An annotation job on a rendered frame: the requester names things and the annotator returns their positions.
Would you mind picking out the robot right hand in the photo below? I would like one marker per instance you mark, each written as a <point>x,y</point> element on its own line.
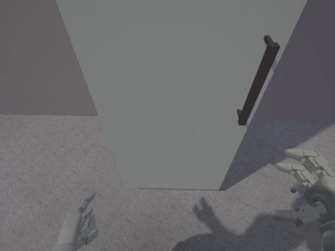
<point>323,189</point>

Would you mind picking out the handle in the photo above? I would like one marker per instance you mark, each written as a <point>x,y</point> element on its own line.
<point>261,75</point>

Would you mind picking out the robot left hand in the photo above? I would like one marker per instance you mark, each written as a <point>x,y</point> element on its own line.
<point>74,222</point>

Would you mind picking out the fridge door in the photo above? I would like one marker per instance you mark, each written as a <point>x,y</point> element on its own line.
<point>168,76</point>

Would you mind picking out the right robot forearm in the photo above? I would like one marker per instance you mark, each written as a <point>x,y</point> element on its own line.
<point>327,231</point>

